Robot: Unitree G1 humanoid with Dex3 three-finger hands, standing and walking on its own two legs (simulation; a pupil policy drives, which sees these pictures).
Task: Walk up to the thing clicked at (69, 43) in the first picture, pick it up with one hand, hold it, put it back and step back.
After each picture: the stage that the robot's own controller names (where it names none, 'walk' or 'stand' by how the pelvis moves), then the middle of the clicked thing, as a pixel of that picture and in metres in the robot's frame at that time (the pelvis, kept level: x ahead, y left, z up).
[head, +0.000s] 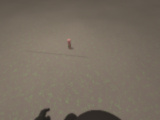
stand; (69, 44) +1.51 +0.49 -0.65
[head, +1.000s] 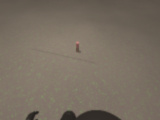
walk; (77, 47) +1.45 +0.23 -0.64
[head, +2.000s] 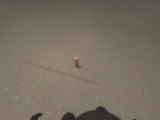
walk; (76, 62) +1.00 +0.21 -0.65
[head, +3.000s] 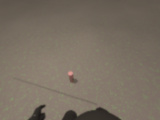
walk; (71, 77) +0.62 +0.26 -0.63
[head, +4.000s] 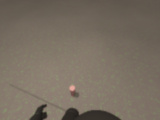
stand; (72, 91) +0.42 +0.20 -0.63
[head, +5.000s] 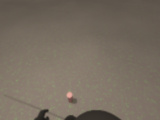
stand; (70, 97) +0.37 +0.21 -0.65
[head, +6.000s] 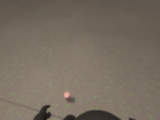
stand; (68, 97) +0.34 +0.25 -0.65
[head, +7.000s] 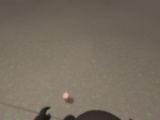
stand; (67, 98) +0.34 +0.26 -0.65
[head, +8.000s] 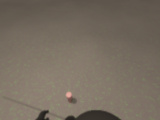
stand; (69, 97) +0.37 +0.22 -0.66
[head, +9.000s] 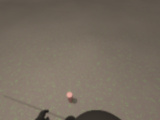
stand; (70, 97) +0.37 +0.21 -0.66
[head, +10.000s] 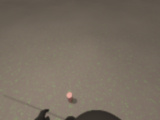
go down; (70, 98) +0.37 +0.21 -0.66
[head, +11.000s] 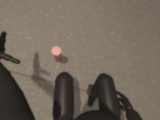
go down; (57, 55) +0.47 +0.22 -0.28
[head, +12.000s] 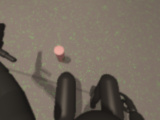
approach; (60, 55) +0.47 +0.22 -0.26
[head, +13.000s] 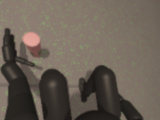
close in; (34, 47) +0.45 +0.27 -0.17
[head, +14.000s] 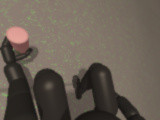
close; (21, 45) +0.45 +0.29 -0.16
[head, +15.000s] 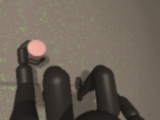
lift; (36, 53) +0.39 +0.26 -0.16
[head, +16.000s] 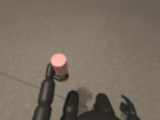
lift; (61, 70) +0.33 +0.18 +0.03
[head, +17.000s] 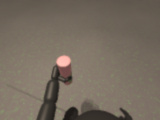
hold; (66, 72) +0.32 +0.16 +0.06
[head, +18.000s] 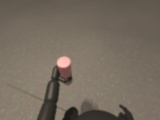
hold; (66, 73) +0.32 +0.16 +0.05
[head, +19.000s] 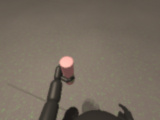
crouch; (68, 72) +0.33 +0.15 +0.04
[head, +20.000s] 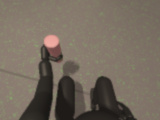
crouch; (55, 51) +0.45 +0.20 -0.04
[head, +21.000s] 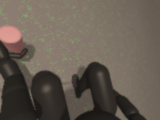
lower; (15, 46) +0.45 +0.29 -0.17
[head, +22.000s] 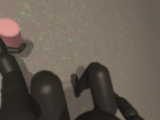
lower; (13, 40) +0.47 +0.29 -0.17
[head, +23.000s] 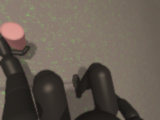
lower; (18, 43) +0.46 +0.29 -0.17
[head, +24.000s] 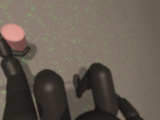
lower; (18, 44) +0.45 +0.29 -0.17
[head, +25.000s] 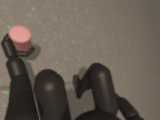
loosen; (23, 44) +0.45 +0.27 -0.17
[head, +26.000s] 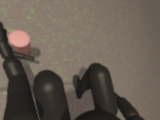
withdraw; (23, 47) +0.45 +0.27 -0.17
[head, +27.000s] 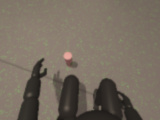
walk; (68, 60) +0.48 +0.20 -0.32
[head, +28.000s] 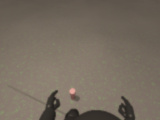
stand; (72, 94) +0.41 +0.17 -0.60
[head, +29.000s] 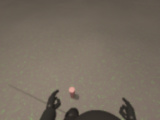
stand; (72, 93) +0.42 +0.19 -0.60
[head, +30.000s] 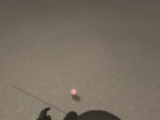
stand; (74, 94) +0.41 +0.17 -0.64
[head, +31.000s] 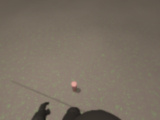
walk; (74, 87) +0.44 +0.16 -0.64
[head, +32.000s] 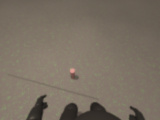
walk; (72, 74) +0.58 +0.19 -0.64
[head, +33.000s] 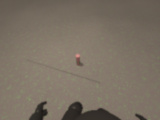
walk; (78, 60) +0.88 +0.23 -0.63
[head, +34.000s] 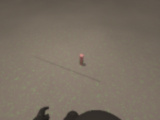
stand; (81, 60) +1.06 +0.16 -0.64
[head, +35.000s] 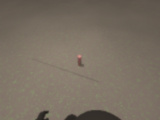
stand; (79, 60) +1.06 +0.18 -0.66
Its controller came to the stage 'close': yes
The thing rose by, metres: 0.69
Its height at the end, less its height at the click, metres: +0.00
